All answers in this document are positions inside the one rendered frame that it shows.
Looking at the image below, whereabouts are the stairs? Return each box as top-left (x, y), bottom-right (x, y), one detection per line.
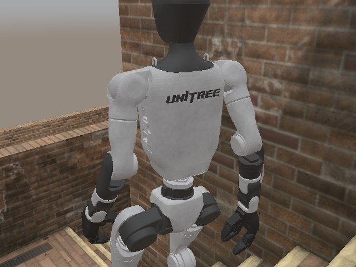
top-left (79, 234), bottom-right (112, 267)
top-left (211, 235), bottom-right (356, 267)

